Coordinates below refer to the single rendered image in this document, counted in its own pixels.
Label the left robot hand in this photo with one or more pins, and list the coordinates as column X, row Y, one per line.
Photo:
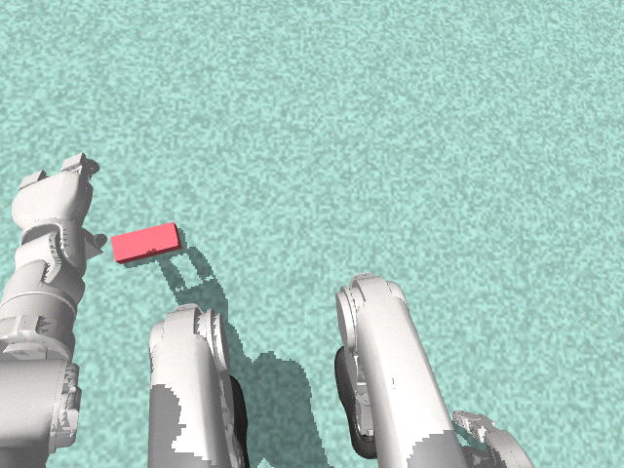
column 66, row 195

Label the right robot foot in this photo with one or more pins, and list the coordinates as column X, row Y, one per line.
column 362, row 444

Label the right robot hand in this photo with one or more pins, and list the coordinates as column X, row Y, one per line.
column 503, row 451

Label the left robot foot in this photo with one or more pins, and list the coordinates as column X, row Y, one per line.
column 240, row 421

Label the left robot arm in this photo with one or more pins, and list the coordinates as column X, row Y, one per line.
column 39, row 396

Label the small box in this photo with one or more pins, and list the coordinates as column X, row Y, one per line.
column 146, row 242

